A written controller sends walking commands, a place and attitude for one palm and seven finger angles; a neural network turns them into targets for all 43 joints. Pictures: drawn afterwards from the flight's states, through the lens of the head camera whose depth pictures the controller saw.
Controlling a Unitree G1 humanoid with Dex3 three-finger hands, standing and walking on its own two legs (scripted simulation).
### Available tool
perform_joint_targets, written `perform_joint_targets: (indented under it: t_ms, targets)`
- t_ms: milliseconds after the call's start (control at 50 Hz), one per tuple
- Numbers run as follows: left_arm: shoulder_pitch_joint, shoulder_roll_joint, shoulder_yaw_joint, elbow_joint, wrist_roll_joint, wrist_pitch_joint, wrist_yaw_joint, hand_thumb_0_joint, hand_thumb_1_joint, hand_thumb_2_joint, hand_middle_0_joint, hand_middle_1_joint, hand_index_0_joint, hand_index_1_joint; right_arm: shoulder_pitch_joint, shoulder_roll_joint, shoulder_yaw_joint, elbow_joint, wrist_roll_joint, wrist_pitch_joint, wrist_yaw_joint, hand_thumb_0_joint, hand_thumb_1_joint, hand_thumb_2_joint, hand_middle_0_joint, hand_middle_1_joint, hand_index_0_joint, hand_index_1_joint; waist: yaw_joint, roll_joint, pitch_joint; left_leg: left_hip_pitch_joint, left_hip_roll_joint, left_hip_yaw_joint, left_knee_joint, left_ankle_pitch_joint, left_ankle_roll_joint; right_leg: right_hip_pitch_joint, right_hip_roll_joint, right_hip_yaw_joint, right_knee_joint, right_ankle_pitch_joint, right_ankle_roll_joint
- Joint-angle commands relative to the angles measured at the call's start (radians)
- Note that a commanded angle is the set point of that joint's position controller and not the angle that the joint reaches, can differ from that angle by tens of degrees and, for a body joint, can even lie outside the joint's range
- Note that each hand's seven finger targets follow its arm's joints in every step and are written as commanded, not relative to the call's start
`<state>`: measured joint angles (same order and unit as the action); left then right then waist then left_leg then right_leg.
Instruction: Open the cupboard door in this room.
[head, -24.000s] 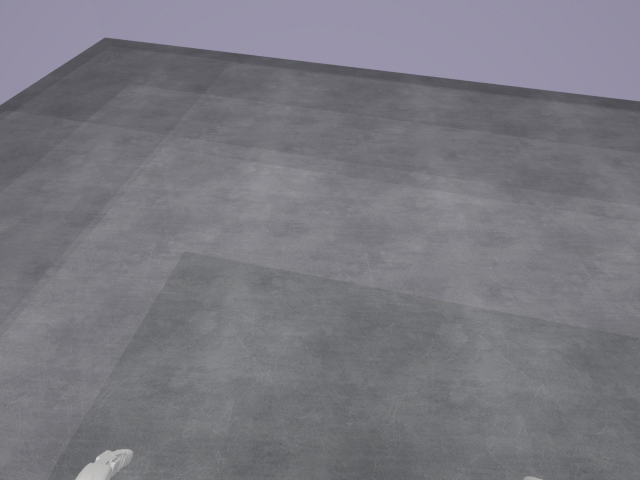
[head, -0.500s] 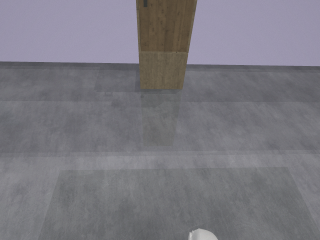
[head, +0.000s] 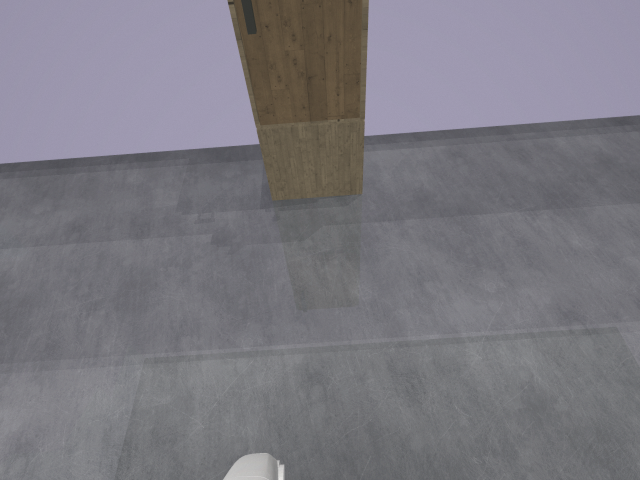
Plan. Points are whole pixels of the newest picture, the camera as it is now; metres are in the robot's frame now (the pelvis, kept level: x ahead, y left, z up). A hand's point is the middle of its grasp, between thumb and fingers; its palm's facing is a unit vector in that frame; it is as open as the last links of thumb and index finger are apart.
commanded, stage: stand and wait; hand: left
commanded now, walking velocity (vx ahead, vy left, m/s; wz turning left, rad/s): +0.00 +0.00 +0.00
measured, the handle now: out of the picture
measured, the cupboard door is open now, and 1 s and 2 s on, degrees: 0 0 0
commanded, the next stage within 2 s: look at it before walking up in 0.88 s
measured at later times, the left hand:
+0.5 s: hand out of the picture +0.04 +0.19 -0.18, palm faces +0.04 -0.99 -0.11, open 7.4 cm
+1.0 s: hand out of the picture +0.08 +0.23 -0.18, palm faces -0.02 -0.98 -0.17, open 7.4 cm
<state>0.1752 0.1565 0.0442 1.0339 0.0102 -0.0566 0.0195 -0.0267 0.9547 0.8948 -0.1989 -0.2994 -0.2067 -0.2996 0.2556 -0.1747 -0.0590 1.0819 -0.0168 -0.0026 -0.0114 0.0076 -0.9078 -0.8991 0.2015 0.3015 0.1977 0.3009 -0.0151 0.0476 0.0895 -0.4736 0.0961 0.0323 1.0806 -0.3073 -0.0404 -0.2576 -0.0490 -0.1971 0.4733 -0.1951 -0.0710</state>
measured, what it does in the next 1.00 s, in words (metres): walks ahead: left foot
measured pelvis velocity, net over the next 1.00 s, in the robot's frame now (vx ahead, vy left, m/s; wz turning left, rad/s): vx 0.08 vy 0.06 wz -0.04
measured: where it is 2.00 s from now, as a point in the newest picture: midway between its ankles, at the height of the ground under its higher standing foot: outside the picture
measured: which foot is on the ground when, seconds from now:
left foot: up 0.00-0.20, down 0.22-1.00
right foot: down 0.00-1.00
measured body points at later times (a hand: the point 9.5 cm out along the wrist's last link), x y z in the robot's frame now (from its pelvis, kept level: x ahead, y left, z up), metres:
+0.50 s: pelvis +0.07 +0.05 +0.00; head +0.07 +0.06 +0.45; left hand +0.04 +0.24 -0.17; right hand +0.12 -0.19 -0.14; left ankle +0.07 +0.14 -0.74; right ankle +0.05 -0.07 -0.74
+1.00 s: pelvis +0.08 +0.06 +0.00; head +0.09 +0.07 +0.45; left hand +0.08 +0.28 -0.16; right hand +0.04 -0.13 -0.16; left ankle +0.07 +0.14 -0.74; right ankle +0.05 -0.07 -0.74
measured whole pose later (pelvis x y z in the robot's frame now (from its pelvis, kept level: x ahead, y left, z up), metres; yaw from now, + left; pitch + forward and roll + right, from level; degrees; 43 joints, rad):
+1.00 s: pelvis +0.08 +0.06 +0.00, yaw -3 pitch -2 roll +0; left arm 0.28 0.13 -0.01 1.14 0.01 0.00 0.05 0.00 0.91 0.90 -0.19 -0.30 -0.20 -0.30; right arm 0.31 -0.09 0.00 1.19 0.00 -0.02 -0.03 0.01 -0.91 -0.90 0.20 0.30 0.20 0.30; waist 0.00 -0.01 0.05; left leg -0.11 -0.01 0.15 0.38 -0.24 0.05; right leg -0.10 -0.09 -0.13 0.39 -0.25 0.05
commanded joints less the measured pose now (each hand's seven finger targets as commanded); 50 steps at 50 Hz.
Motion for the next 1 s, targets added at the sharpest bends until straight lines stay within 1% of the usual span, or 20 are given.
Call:
perform_joint_targets:
  t_ms: [0, 60, 100, 140, 160, 180, 200, 220, 240, 260, 280, 320, 380, 440, 480, 580, 600, 740, 820, 980]
  targets:
    - [0.065, 0.098, 0.003, -0.005, 0.006, -0.016, -0.003, 0.000, 0.900, 0.900, -0.200, -0.300, -0.200, -0.300, 0.132, 0.010, 0.012, 0.006, -0.003, 0.005, 0.003, 0.000, -0.900, -0.900, 0.200, 0.300, 0.200, 0.300, -0.007, -0.173, -0.101, 0.096, 0.017, 0.008, -0.169, 0.031, -0.020, 0.010, -0.224, 0.144, -0.220, 0.356, -0.048]
    - [0.099, 0.114, 0.002, 0.025, 0.007, -0.007, -0.004, 0.000, 0.900, 0.900, -0.200, -0.300, -0.200, -0.300, 0.045, 0.002, 0.022, -0.015, 0.001, -0.005, 0.000, 0.000, -0.900, -0.900, 0.200, 0.300, 0.200, 0.300, 0.023, -0.176, -0.108, 0.106, 0.002, 0.023, -0.329, 0.002, -0.025, 0.088, -0.230, 0.175, -0.196, 0.379, -0.069]
    - [0.120, 0.118, 0.003, 0.046, 0.008, -0.001, -0.002, 0.000, 0.900, 0.900, -0.200, -0.300, -0.200, -0.300, 0.003, -0.003, 0.026, -0.020, 0.002, -0.011, -0.003, 0.000, -0.900, -0.900, 0.200, 0.300, 0.200, 0.300, 0.038, -0.176, -0.087, 0.151, -0.004, 0.027, -0.419, -0.004, -0.020, 0.084, -0.240, 0.197, -0.184, 0.363, -0.073]
    - [0.118, 0.117, -0.001, 0.062, 0.002, 0.004, 0.001, 0.000, 0.900, 0.900, -0.200, -0.300, -0.200, -0.300, 0.010, -0.007, 0.031, -0.011, 0.002, -0.017, -0.006, 0.000, -0.900, -0.900, 0.200, 0.300, 0.200, 0.300, 0.025, -0.169, -0.093, 0.241, -0.012, 0.029, -0.549, 0.080, -0.016, 0.071, -0.214, 0.184, -0.158, 0.315, -0.047]
    - [0.110, 0.109, -0.004, 0.069, -0.003, 0.008, 0.003, 0.000, 0.900, 0.900, -0.200, -0.300, -0.200, -0.300, 0.028, -0.019, 0.032, 0.001, 0.003, -0.024, -0.007, 0.000, -0.900, -0.900, 0.200, 0.300, 0.200, 0.300, 0.012, -0.145, -0.098, 0.321, -0.004, 0.024, -0.639, 0.183, -0.011, 0.036, -0.193, 0.171, -0.131, 0.255, -0.019]
    - [0.124, 0.089, -0.010, 0.074, -0.005, 0.013, 0.003, 0.000, 0.900, 0.900, -0.200, -0.300, -0.200, -0.300, 0.033, -0.045, 0.030, 0.010, 0.005, -0.032, -0.008, 0.000, -0.900, -0.900, 0.200, 0.300, 0.200, 0.300, 0.015, -0.051, -0.097, 0.387, 0.033, -0.018, -0.671, 0.328, 0.001, -0.012, -0.148, 0.145, -0.096, 0.176, 0.021]
    - [0.150, 0.063, -0.015, 0.075, -0.006, 0.018, 0.006, 0.000, 0.900, 0.900, -0.200, -0.300, -0.200, -0.300, 0.038, -0.074, 0.030, 0.012, 0.002, -0.039, -0.013, 0.000, -0.900, -0.900, 0.200, 0.300, 0.200, 0.300, 0.024, 0.029, -0.100, 0.394, 0.095, -0.053, -0.674, 0.424, 0.028, -0.002, -0.109, 0.128, -0.085, 0.110, 0.052]
    - [0.167, 0.046, -0.020, 0.081, -0.004, 0.023, 0.010, 0.000, 0.900, 0.900, -0.200, -0.300, -0.200, -0.300, 0.019, -0.083, 0.031, 0.013, 0.002, -0.035, -0.017, 0.000, -0.900, -0.900, 0.200, 0.300, 0.200, 0.300, 0.035, 0.036, -0.078, 0.358, 0.122, -0.057, -0.679, 0.427, 0.050, 0.027, -0.092, 0.130, -0.110, 0.054, 0.068]
    - [0.171, 0.044, -0.025, 0.092, -0.002, 0.024, 0.010, 0.000, 0.900, 0.900, -0.200, -0.300, -0.200, -0.300, -0.001, -0.073, 0.034, 0.015, 0.004, -0.033, -0.024, 0.000, -0.900, -0.900, 0.200, 0.300, 0.200, 0.300, 0.034, 0.029, -0.067, 0.352, 0.108, -0.046, -0.683, 0.408, 0.056, 0.042, -0.092, 0.136, -0.123, 0.078, 0.074]
    - [0.163, 0.051, -0.027, 0.104, -0.002, 0.030, 0.009, 0.000, 0.900, 0.900, -0.200, -0.300, -0.200, -0.300, -0.009, -0.063, 0.039, 0.019, 0.006, -0.033, -0.026, 0.000, -0.900, -0.900, 0.200, 0.300, 0.200, 0.300, 0.030, 0.083, -0.078, 0.344, 0.094, -0.050, -0.711, 0.400, 0.059, 0.076, -0.096, 0.119, -0.116, 0.081, 0.082]
    - [0.162, 0.060, -0.027, 0.106, -0.003, 0.031, 0.009, 0.000, 0.900, 0.900, -0.200, -0.300, -0.200, -0.300, -0.014, -0.063, 0.039, 0.021, 0.010, -0.029, -0.027, 0.000, -0.900, -0.900, 0.200, 0.300, 0.200, 0.300, 0.032, 0.096, -0.065, 0.323, 0.089, -0.047, -0.724, 0.387, 0.056, 0.103, -0.092, 0.125, -0.120, 0.078, 0.083]
    - [0.181, 0.057, -0.032, 0.117, -0.003, 0.031, 0.010, 0.000, 0.900, 0.900, -0.200, -0.300, -0.200, -0.300, -0.018, -0.053, 0.044, 0.023, 0.010, -0.028, -0.030, 0.000, -0.900, -0.900, 0.200, 0.300, 0.200, 0.300, 0.033, 0.065, -0.047, 0.328, 0.072, -0.031, -0.737, 0.346, 0.049, 0.110, -0.100, 0.130, -0.145, 0.097, 0.081]
    - [0.188, 0.056, -0.035, 0.124, -0.001, 0.034, 0.012, 0.000, 0.900, 0.900, -0.200, -0.300, -0.200, -0.300, -0.006, -0.050, 0.043, 0.025, 0.011, -0.023, -0.030, 0.000, -0.900, -0.900, 0.200, 0.300, 0.200, 0.300, 0.027, 0.011, -0.014, 0.322, 0.062, -0.033, -0.759, 0.259, 0.046, 0.100, -0.102, 0.132, -0.170, 0.069, 0.080]
    - [0.198, 0.045, -0.038, 0.124, -0.001, 0.034, 0.015, 0.000, 0.900, 0.900, -0.200, -0.300, -0.200, -0.300, 0.008, -0.048, 0.042, 0.028, 0.009, -0.027, -0.031, 0.000, -0.900, -0.900, 0.200, 0.300, 0.200, 0.300, 0.025, -0.013, -0.019, 0.337, 0.057, -0.030, -0.767, 0.270, 0.050, 0.104, -0.104, 0.136, -0.168, 0.088, 0.080]
    - [0.196, 0.046, -0.038, 0.121, -0.001, 0.035, 0.016, 0.000, 0.900, 0.900, -0.200, -0.300, -0.200, -0.300, 0.017, -0.054, 0.040, 0.030, 0.010, -0.027, -0.031, 0.000, -0.900, -0.900, 0.200, 0.300, 0.200, 0.300, 0.024, -0.047, -0.019, 0.340, 0.058, -0.034, -0.771, 0.268, 0.053, 0.106, -0.104, 0.133, -0.165, 0.079, 0.082]
    - [0.196, 0.053, -0.036, 0.113, -0.002, 0.037, 0.020, 0.000, 0.900, 0.900, -0.200, -0.300, -0.200, -0.300, 0.044, -0.062, 0.043, 0.039, 0.010, -0.033, -0.031, 0.000, -0.900, -0.900, 0.200, 0.300, 0.200, 0.300, 0.026, -0.040, -0.040, 0.352, 0.057, -0.032, -0.767, 0.354, 0.058, 0.138, -0.107, 0.129, -0.143, 0.115, 0.081]
    - [0.197, 0.053, -0.037, 0.113, -0.003, 0.038, 0.021, 0.000, 0.900, 0.900, -0.200, -0.300, -0.200, -0.300, 0.044, -0.059, 0.043, 0.043, 0.010, -0.034, -0.031, 0.000, -0.900, -0.900, 0.200, 0.300, 0.200, 0.300, 0.028, -0.049, -0.030, 0.351, 0.056, -0.030, -0.771, 0.349, 0.059, 0.132, -0.109, 0.127, -0.142, 0.111, 0.083]
    - [0.197, 0.060, -0.037, 0.107, -0.006, 0.044, 0.025, 0.000, 0.900, 0.900, -0.200, -0.300, -0.200, -0.300, 0.081, -0.055, 0.044, 0.064, 0.011, -0.035, -0.031, 0.000, -0.900, -0.900, 0.200, 0.300, 0.200, 0.300, 0.029, -0.040, -0.028, 0.348, 0.052, -0.025, -0.775, 0.364, 0.061, 0.146, -0.108, 0.127, -0.131, 0.112, 0.081]
    - [0.194, 0.059, -0.036, 0.103, -0.006, 0.047, 0.027, 0.000, 0.900, 0.900, -0.200, -0.300, -0.200, -0.300, 0.104, -0.042, 0.044, 0.075, 0.013, -0.033, -0.030, 0.000, -0.900, -0.900, 0.200, 0.300, 0.200, 0.300, 0.028, -0.046, -0.003, 0.326, 0.051, -0.025, -0.786, 0.329, 0.061, 0.140, -0.105, 0.125, -0.128, 0.088, 0.083]
    - [0.209, 0.047, -0.038, 0.101, -0.004, 0.047, 0.029, 0.000, 0.900, 0.900, -0.200, -0.300, -0.200, -0.300, 0.122, -0.023, 0.040, 0.082, 0.015, -0.032, -0.028, 0.000, -0.900, -0.900, 0.200, 0.300, 0.200, 0.300, 0.027, -0.066, 0.010, 0.314, 0.044, -0.025, -0.788, 0.258, 0.067, 0.122, -0.104, 0.130, -0.134, 0.069, 0.084]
